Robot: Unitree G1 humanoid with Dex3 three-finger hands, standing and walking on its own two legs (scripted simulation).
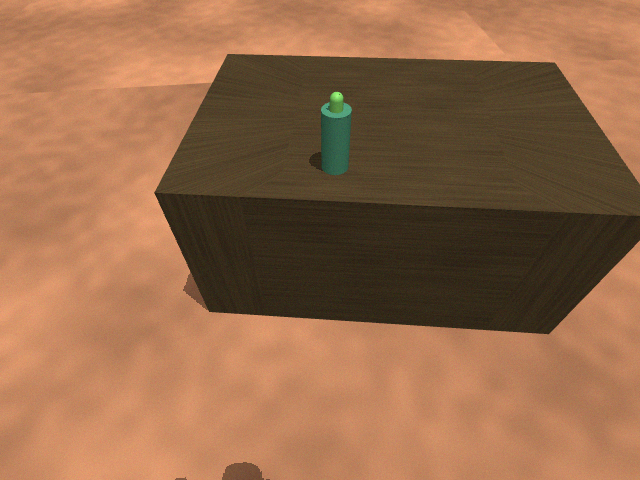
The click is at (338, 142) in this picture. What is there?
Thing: necked bottle
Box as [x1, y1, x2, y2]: [321, 92, 351, 174]
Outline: 333,92 330,96 330,101 324,104 321,108 321,166 322,169 327,173 339,174 344,172 347,169 348,165 351,108 349,105 343,102 343,97 339,92
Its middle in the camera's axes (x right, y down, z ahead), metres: +0.04 -0.26 +0.95
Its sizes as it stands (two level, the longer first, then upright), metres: 0.073 0.073 0.212
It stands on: a support 0.60 m high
